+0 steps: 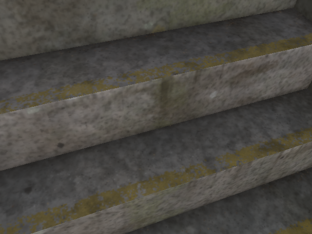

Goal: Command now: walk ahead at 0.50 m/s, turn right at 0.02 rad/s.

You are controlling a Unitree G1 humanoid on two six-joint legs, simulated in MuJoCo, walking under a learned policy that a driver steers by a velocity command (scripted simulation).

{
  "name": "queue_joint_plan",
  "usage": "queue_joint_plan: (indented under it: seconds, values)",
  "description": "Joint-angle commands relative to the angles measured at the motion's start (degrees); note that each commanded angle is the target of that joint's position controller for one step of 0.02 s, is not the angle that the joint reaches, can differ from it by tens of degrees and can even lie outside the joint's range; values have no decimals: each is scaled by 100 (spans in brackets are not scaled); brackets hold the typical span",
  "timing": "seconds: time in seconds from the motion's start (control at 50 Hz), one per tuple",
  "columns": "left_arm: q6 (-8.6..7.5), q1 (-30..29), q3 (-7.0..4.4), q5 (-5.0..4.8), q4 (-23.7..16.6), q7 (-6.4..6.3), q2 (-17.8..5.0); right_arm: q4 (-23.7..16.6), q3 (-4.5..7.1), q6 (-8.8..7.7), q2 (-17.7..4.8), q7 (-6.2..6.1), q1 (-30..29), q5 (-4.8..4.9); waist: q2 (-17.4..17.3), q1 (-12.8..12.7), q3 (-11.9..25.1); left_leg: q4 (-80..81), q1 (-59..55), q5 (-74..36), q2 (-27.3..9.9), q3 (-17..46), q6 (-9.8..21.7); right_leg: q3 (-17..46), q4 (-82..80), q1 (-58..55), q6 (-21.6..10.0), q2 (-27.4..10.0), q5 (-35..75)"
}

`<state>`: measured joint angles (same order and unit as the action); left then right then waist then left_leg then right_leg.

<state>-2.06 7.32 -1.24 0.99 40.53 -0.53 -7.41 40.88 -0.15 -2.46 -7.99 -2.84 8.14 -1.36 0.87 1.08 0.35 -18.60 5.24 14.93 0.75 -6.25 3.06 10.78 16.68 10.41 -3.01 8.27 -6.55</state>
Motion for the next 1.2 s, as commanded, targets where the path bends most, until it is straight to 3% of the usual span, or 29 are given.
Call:
queue_joint_plan:
  seconds: [0.02, 0.62, 0.86, 0.96, 1.2]
  values:
    - [-102, -300, -50, -5, -428, -18, -297, -370, 111, -102, -455, -11, -273, 0, -112, 4, 467, 193, -583, -1188, -796, 587, -109, 539, -116, 253, -15, -932, 1080]
    - [-104, -17, 126, -33, 205, -95, -472, 516, -6, -177, -597, 14, -66, 22, -135, -45, 341, 496, -874, -2156, -857, 752, -111, 328, -108, 378, 130, -1041, 881]
    - [38, 447, 155, -63, 698, -190, -664, 1059, 26, -18, -754, 7, 241, 43, -119, -126, 103, 212, -660, -2453, -877, 624, -38, 259, 284, 498, 152, -1023, 509]
    - [89, 684, 105, -16, 857, -204, -758, 1241, 89, 62, -822, 4, 375, 9, -88, -169, -71, 233, -359, -1641, -874, 652, 22, 229, 349, 547, 169, -994, 309]
    - [237, 1106, 84, 38, 986, -280, -800, 1374, 198, 262, -908, -71, 555, 5, -126, -241, -233, 212, 159, -917, -950, 706, 252, 88, 759, 732, 128, -847, -147]
